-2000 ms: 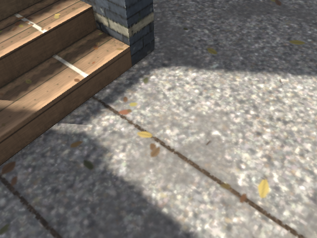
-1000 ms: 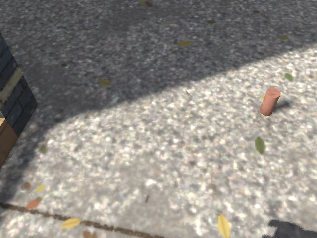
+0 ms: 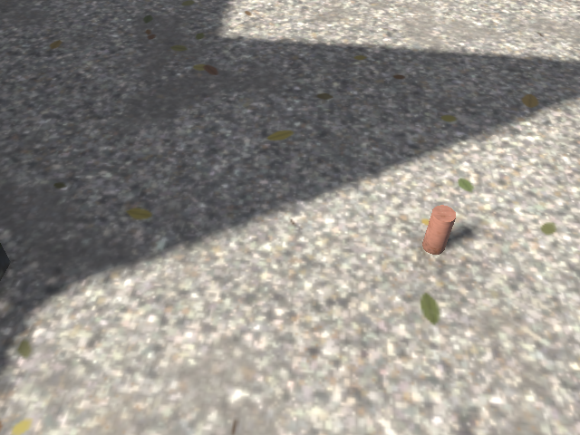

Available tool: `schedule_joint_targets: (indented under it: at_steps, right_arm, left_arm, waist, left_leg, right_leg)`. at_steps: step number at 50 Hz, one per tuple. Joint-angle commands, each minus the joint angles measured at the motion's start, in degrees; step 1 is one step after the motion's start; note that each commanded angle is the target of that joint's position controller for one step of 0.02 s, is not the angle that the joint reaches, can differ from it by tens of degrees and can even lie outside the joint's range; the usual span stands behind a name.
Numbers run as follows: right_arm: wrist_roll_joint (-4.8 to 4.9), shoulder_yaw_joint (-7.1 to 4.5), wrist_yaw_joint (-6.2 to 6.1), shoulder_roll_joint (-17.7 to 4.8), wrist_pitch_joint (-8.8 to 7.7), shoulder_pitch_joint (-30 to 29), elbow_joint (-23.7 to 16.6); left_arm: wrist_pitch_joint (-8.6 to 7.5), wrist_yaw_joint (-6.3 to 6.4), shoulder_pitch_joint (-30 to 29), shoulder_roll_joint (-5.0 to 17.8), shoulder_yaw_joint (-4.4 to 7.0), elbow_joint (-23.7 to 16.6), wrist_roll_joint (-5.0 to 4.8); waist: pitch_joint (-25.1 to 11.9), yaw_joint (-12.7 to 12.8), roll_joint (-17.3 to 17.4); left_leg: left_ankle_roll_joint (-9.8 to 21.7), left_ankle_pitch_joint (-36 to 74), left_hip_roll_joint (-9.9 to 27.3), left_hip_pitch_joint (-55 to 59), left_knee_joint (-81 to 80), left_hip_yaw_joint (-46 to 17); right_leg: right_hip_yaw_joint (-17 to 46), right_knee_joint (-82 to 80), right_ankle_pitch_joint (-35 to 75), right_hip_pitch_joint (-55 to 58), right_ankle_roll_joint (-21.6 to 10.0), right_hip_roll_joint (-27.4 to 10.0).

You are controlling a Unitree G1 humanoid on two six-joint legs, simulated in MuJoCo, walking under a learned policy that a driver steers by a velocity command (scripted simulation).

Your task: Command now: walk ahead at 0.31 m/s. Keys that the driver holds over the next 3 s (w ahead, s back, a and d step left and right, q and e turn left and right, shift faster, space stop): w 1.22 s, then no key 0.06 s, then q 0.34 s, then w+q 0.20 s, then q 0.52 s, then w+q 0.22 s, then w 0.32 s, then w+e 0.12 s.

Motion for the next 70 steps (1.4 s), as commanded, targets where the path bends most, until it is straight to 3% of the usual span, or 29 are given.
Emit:
schedule_joint_targets:
  at_steps: [1, 2, 3, 5, 8, 11, 14, 20, 22, 24, 25, 26, 27, 28, 30, 32, 38, 41, 45, 49, 51, 52, 53, 54, 55, 57, 61, 66, 70]
  right_arm:
    - [-0.93, -2.25, 0.50, -7.38, -1.69, 13.94, 2.86]
    - [-1.19, -3.45, 1.28, -14.11, -2.06, 18.02, 3.08]
    - [-1.65, -2.14, 1.41, -10.64, -2.64, 13.88, 2.06]
    - [-1.27, -1.07, 1.23, -7.20, -3.03, 7.75, -0.31]
    - [-1.54, 0.16, 1.19, -4.21, -2.34, 9.02, -0.04]
    - [-1.60, 0.23, 0.29, -5.23, -1.47, 11.99, 0.71]
    - [-1.67, 0.16, -0.55, -6.54, -0.95, 12.25, 0.46]
    - [-0.63, -0.55, -0.90, -7.32, -0.54, 14.58, 1.85]
    - [-0.76, -1.15, -0.97, -8.59, -0.09, 13.11, 1.32]
    - [-1.33, -1.24, -1.02, -8.69, 0.92, 11.62, 0.56]
    - [-2.13, -0.46, -1.03, -7.11, 1.00, 11.72, -0.84]
    - [-1.83, 2.10, -0.08, 2.43, -0.20, 20.10, -1.29]
    - [-0.09, 0.86, 0.21, -3.14, -1.95, 15.22, -1.01]
    - [1.57, -0.37, 0.31, -7.02, -3.04, 8.55, -3.81]
    - [0.57, -0.84, -0.44, -6.90, -3.44, 3.69, -4.74]
    - [-0.22, -0.90, -0.55, -4.38, -2.01, 6.44, -4.31]
    - [-1.39, -0.81, -0.59, -3.73, -0.61, -3.89, -8.68]
    - [-1.19, -0.11, 0.15, -2.51, -1.27, -10.90, -10.53]
    - [-0.44, 0.34, 1.43, -2.96, -1.60, -17.51, -13.13]
    - [-0.35, -0.51, 2.38, -5.90, -2.05, -15.29, -14.09]
    - [-0.63, -3.00, 1.81, -10.66, -2.05, 1.14, -9.48]
    - [-2.00, -4.40, 1.42, -16.61, -1.85, 9.58, -7.98]
    - [-1.43, -3.97, 1.86, -15.15, -1.50, 11.90, -6.91]
    - [-1.03, -2.51, 1.82, -10.47, -1.59, 8.85, -7.40]
    - [-1.05, -1.95, 1.63, -8.82, -1.67, 3.58, -8.56]
    - [-1.92, -1.10, 1.81, -5.98, -1.92, -2.53, -9.57]
    - [-1.79, -1.26, 1.87, -6.42, -2.69, -1.84, -8.08]
    - [-1.82, -1.20, 0.34, -7.42, -1.59, 1.18, -5.78]
    - [-0.88, -1.82, -0.34, -9.64, -0.15, 4.15, -4.13]
  left_arm:
    - [-1.54, -0.24, -10.52, 3.27, 0.20, -5.89, 0.62]
    - [-2.50, 0.11, -11.00, 3.01, 0.37, -8.57, 0.10]
    - [-3.30, 0.06, -9.95, 6.25, 1.11, -7.92, -1.03]
    - [-4.33, -0.76, -8.10, 6.39, 1.26, -5.98, -1.28]
    - [-4.47, -1.62, -10.61, 5.85, 1.69, -5.86, 0.20]
    - [-4.00, -2.16, -14.51, 3.30, 1.04, -7.23, 0.58]
    - [-4.10, -2.57, -21.09, 1.83, 0.09, -9.62, 0.26]
    - [-4.77, -4.15, -27.44, 3.64, -0.21, -12.52, -0.29]
    - [-4.99, -4.31, -23.97, 5.97, 0.72, -11.98, -0.14]
    - [-4.64, -3.51, -8.43, 10.02, 3.04, -7.40, -0.26]
    - [-4.28, -2.79, 2.64, 13.19, 4.01, -4.88, 0.42]
    - [-4.16, -3.09, 7.18, 16.85, 4.61, -3.09, 0.85]
    - [-4.18, -3.14, 5.56, 10.93, 3.00, -2.83, 0.46]
    - [-4.46, -2.95, -0.51, 8.91, 2.23, -3.56, 0.39]
    - [-5.22, -3.19, -8.08, 6.07, 1.32, -4.75, 1.38]
    - [-5.70, -3.48, -9.54, 4.58, 0.85, -4.14, 2.03]
    - [-5.78, -1.85, -4.43, 8.44, 1.42, -1.23, 1.35]
    - [-5.33, -1.31, -1.01, 9.40, 1.39, -0.14, 0.83]
    - [-4.29, -1.17, 4.20, 10.09, 1.49, 2.24, 0.20]
    - [-2.78, -0.90, 3.89, 11.70, 2.14, 2.66, 0.31]
    - [-2.21, -0.82, 2.72, 9.84, 1.30, 1.75, 0.97]
    - [-2.95, -1.18, 7.90, 4.27, -0.54, 0.15, 1.69]
    - [-4.32, -1.61, 10.36, 1.78, -1.47, 1.26, 1.27]
    - [-5.30, -1.94, 4.78, 8.69, 0.29, 0.42, -0.49]
    - [-5.89, -1.93, 0.20, 9.90, 0.60, -0.96, -1.26]
    - [-5.42, -1.31, -2.15, 8.70, 0.99, -1.02, 0.01]
    - [-3.19, -1.05, -1.50, 5.06, 0.68, -1.01, 0.74]
    - [-3.67, -1.19, -10.78, 3.27, 0.07, -4.28, 2.02]
    - [-3.80, -1.51, -16.39, 4.92, 0.24, -6.40, 1.58]
  waist:
    - [1.24, -7.52, 6.16]
    - [0.73, -7.55, 19.99]
    - [3.62, -5.21, 13.25]
    - [7.02, -2.65, 7.17]
    - [5.39, -2.88, 6.92]
    - [4.81, -3.63, 5.85]
    - [6.48, -4.78, 5.72]
    - [8.91, -4.02, 6.25]
    - [5.07, -0.88, 7.40]
    - [-5.17, 7.10, 8.35]
    - [-13.13, 10.77, 4.01]
    - [-23.51, 5.57, -12.99]
    - [-20.59, 7.84, -9.94]
    - [-9.53, 6.41, -8.56]
    - [-1.81, 2.40, -0.46]
    - [-1.42, -1.00, -2.53]
    - [3.79, 0.08, -1.38]
    - [4.20, 2.54, -1.02]
    - [5.05, 4.73, -1.04]
    - [2.37, 1.49, -3.07]
    - [-8.29, -6.24, -2.14]
    - [-18.53, -6.03, 8.38]
    - [-23.82, -5.55, 16.53]
    - [-16.41, -6.14, 11.37]
    - [-8.99, -4.90, 8.64]
    - [-2.25, -1.48, 4.80]
    - [-0.39, 1.25, 4.80]
    - [1.03, -0.37, 4.39]
    - [0.36, -1.95, 5.57]
  left_leg:
    - [2.57, 1.58, 8.71, 19.68, -13.94, -14.23]
    - [10.63, -7.64, 20.51, 23.96, -23.90, -39.70]
    - [13.08, -12.87, 23.19, 20.77, -25.32, -43.77]
    - [9.26, -9.18, 18.33, 18.90, -25.26, -31.41]
    - [5.82, 11.98, 13.16, 18.91, -25.64, -18.06]
    - [6.57, 25.16, 11.68, 18.65, -25.82, -11.97]
    - [6.21, 24.45, 10.21, 13.70, -27.95, -8.07]
    - [6.25, 28.70, 13.99, 17.78, -27.01, -6.32]
    - [5.10, 45.13, 14.79, 21.07, -21.06, -5.41]
    - [2.82, 60.68, 11.90, 18.23, -3.00, -2.74]
    - [1.39, 45.22, 9.51, 4.28, 14.01, -2.17]
    - [-2.30, -1.46, -2.59, -17.35, 35.94, -3.42]
    - [-1.13, -10.40, -2.05, -23.76, 43.54, -10.75]
    - [-0.09, -6.32, 1.07, -28.30, 44.85, -9.23]
    - [-0.03, 2.58, 6.11, -23.37, 38.64, -7.18]
    - [-0.45, 5.05, 8.33, -17.13, 34.76, -7.61]
    - [-3.70, 18.26, 9.61, -23.48, 16.78, -5.45]
    - [-3.72, 27.17, 7.03, -20.25, 4.76, -2.76]
    - [-2.95, 26.65, 5.52, -21.65, -1.99, -2.78]
    - [0.11, 17.42, 3.16, -16.42, -5.12, -1.75]
    - [3.64, 18.26, 2.28, 7.10, -5.05, -0.98]
    - [11.09, 15.28, 16.90, 30.71, -4.51, -21.93]
    - [16.01, 5.42, 23.12, 38.75, -14.21, -43.05]
    - [12.96, 0.37, 21.05, 33.84, -16.20, -38.81]
    - [10.89, 3.64, 19.19, 25.33, -17.52, -30.68]
    - [9.23, 13.80, 14.80, 11.36, -21.31, -20.04]
    - [10.14, 22.15, 12.62, 5.00, -26.06, -12.52]
    - [7.38, 45.52, 7.88, 2.35, -23.06, -2.54]
    - [6.67, 42.84, 9.14, 7.16, -18.80, -5.96]
  right_leg:
    - [1.08, 8.42, -2.82, -21.18, -3.08, -1.42]
    - [-2.38, 22.87, -10.56, -32.54, -0.84, 4.33]
    - [2.32, 32.39, -12.04, -36.51, -1.44, 0.91]
    - [1.82, 35.03, -0.52, -39.22, -3.18, -3.87]
    - [-1.12, 29.13, 9.29, -36.38, -2.43, -6.19]
    - [-3.87, 22.48, 13.66, -36.24, 0.02, -5.45]
    - [-5.59, 10.71, 20.61, -31.47, 1.18, -3.90]
    - [-5.31, 0.57, 22.73, -27.39, -1.58, -2.40]
    - [-6.29, 0.00, 19.40, -21.07, -3.56, -0.38]
    - [-8.25, -0.11, 18.29, -0.86, -6.66, 2.54]
    - [2.73, 2.30, 15.32, 18.44, -10.14, -6.96]
    - [33.26, -4.83, -1.35, 37.07, -20.52, -22.07]
    - [40.78, -13.36, -8.11, 33.31, -19.07, -21.36]
    - [31.49, -14.86, -5.14, 24.14, -16.10, -19.53]
    - [18.30, -17.75, 9.00, 7.06, -13.76, -15.44]
    - [12.32, -20.63, 13.00, -0.28, -13.26, -12.72]
    - [4.33, -25.14, 17.39, -4.03, -13.45, -11.08]
    - [0.31, -24.76, 19.39, -3.18, -11.35, -9.12]
    - [0.62, -21.68, 19.73, 5.24, -10.85, -12.05]
    - [1.25, -13.80, 32.82, 12.52, -8.73, -14.91]
    - [-2.92, 5.89, 42.58, 6.27, -5.89, -9.86]
    - [-6.17, 28.26, 23.77, -13.76, -2.35, -3.16]
    - [-0.45, 40.10, -12.23, -27.11, -1.06, 3.75]
    - [3.18, 45.38, -11.36, -33.51, -2.22, 0.04]
    - [1.41, 44.49, -5.62, -35.22, -2.99, -3.05]
    - [0.24, 38.16, 2.79, -30.10, -2.47, -7.34]
    - [-0.37, 31.54, 8.62, -27.10, -0.68, -8.85]
    - [-3.70, 10.37, 22.92, -22.26, 1.34, -5.05]
    - [-2.59, 1.93, 26.22, -20.03, 1.19, -1.71]
Next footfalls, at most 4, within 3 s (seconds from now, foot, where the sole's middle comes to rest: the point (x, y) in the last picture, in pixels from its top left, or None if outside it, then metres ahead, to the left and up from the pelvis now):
0.50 right None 0.40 -0.12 -0.77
1.02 left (244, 367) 0.71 0.12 -0.77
1.50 right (322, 284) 0.96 -0.08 -0.77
1.94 left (234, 315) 0.86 0.16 -0.77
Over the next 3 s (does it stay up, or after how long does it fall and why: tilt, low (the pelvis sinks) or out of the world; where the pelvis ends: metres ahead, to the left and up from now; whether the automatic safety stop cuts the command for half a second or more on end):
stays up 1.03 0.26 0.02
